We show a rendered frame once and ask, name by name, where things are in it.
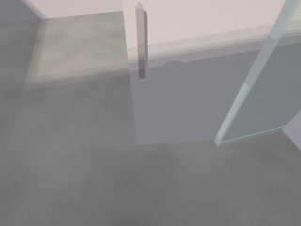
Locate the fridge door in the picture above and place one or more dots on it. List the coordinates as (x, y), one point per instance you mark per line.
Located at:
(198, 54)

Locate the handle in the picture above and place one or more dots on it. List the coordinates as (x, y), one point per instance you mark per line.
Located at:
(140, 36)

